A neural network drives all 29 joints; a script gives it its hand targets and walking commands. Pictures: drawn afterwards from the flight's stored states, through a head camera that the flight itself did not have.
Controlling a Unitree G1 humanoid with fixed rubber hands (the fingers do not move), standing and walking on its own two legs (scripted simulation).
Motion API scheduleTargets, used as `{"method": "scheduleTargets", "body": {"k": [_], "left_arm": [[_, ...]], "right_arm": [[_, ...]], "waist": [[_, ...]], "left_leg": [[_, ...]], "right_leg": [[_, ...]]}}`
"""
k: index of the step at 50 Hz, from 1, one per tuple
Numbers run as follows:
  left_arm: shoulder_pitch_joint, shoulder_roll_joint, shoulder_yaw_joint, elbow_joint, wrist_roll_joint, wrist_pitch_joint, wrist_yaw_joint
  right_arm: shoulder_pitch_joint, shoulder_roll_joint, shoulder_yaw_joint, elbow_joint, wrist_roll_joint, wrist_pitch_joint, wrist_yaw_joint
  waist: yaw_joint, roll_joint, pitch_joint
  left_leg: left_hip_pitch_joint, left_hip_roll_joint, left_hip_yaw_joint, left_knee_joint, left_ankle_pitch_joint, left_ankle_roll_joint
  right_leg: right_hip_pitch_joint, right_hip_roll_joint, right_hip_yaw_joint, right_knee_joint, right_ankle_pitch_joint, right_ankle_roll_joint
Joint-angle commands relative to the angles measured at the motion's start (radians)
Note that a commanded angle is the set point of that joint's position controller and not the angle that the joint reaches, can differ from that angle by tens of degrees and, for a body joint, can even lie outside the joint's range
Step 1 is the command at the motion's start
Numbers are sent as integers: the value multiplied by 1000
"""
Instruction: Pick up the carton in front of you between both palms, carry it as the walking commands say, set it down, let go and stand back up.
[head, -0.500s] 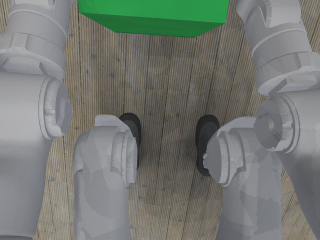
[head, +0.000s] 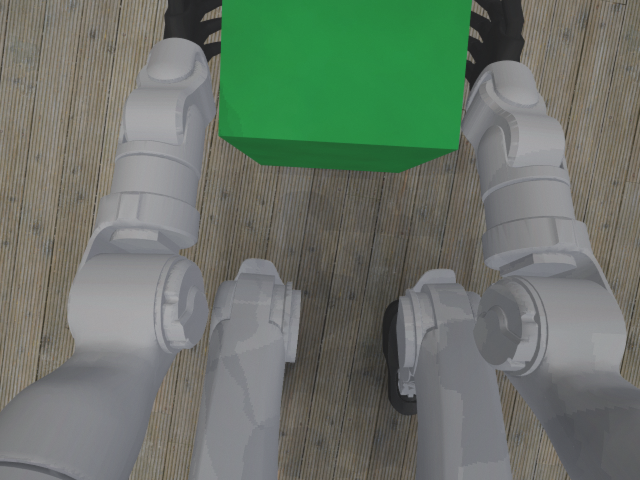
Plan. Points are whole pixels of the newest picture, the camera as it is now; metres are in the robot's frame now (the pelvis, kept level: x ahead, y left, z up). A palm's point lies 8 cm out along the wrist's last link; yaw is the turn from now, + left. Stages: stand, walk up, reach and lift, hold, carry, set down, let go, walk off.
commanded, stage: reach and lift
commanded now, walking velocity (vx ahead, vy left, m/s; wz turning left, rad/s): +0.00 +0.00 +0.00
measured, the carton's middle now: (338, 72) +0.55 +0.04 -0.16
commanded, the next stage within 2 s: none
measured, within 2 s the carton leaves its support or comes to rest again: neither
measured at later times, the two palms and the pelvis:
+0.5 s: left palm (113, 7) +0.49 +0.18 +0.06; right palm (622, 37) +0.50 -0.12 +0.07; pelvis +0.00 +0.00 +0.11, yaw +1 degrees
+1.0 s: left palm out of the picture +0.43 +0.17 +0.22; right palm out of the picture +0.44 -0.13 +0.23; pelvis +0.04 +0.00 +0.25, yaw +2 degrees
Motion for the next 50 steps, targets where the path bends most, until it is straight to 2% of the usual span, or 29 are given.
{"method": "scheduleTargets", "body": {"k": [1, 4, 6, 8, 14, 18, 22, 27, 33, 41, 50], "left_arm": [[-547, -1132, -337, -58, -52, -2, -311], [-533, -1110, -206, 44, 46, 13, -341], [-540, -1103, -158, 64, 84, 16, -348], [-550, -1100, -132, 70, 106, 14, -351], [-543, -1140, -146, 17, 115, 27, -355], [-520, -1200, -217, -64, 79, 54, -363], [-461, -1256, -302, -135, 37, 75, -367], [-354, -1313, -376, -174, 8, 78, -361], [-221, -1348, -392, -160, 25, 61, -342], [-65, -1367, -378, -154, 64, 36, -328], [89, -1380, -426, -204, 63, 25, -335]], "right_arm": [[-683, 1060, 397, -44, 23, 18, 304], [-629, 1014, 238, 55, -102, 38, 309], [-630, 1006, 191, 74, -144, 41, 310], [-647, 1013, 180, 66, -157, 40, 313], [-682, 1095, 273, -2, -118, 61, 335], [-646, 1160, 360, -63, -79, 90, 353], [-565, 1203, 431, -108, -49, 110, 367], [-437, 1226, 476, -125, -35, 109, 377], [-294, 1238, 483, -105, -48, 90, 378], [-143, 1265, 492, -95, -74, 72, 383], [30, 1290, 543, -126, -86, 63, 383]], "waist": [[10, 95, -1199], [-26, 103, -998], [-29, 107, -983], [-20, 101, -1012], [24, 50, -1209], [31, 37, -1355], [23, 47, -1422], [4, 75, -1357], [-6, 93, -1215], [1, 71, -1080], [-4, 52, -978]], "left_leg": [[691, -88, 158, -276, 330, 7], [564, -91, 152, -358, 143, 19], [572, -94, 151, -398, 104, 25], [596, -96, 151, -429, 99, 29], [725, -97, 156, -505, 133, 37], [851, -98, 156, -541, 212, 32], [972, -101, 147, -579, 305, 23], [1060, -103, 130, -648, 357, 10], [1136, -106, 107, -751, 355, 8], [1271, -103, 80, -902, 343, 18], [1464, -93, 49, -1070, 382, 28]], "right_leg": [[489, 93, -174, -257, 265, -59], [458, 88, -169, -343, 132, -75], [474, 90, -163, -385, 100, -80], [507, 91, -154, -417, 99, -81], [642, 93, -149, -486, 131, -65], [739, 95, -155, -525, 195, -56], [809, 97, -153, -569, 272, -54], [860, 98, -139, -635, 317, -57], [915, 99, -117, -734, 313, -60], [1057, 91, -83, -892, 302, -63], [1289, 72, -41, -1071, 350, -71]]}}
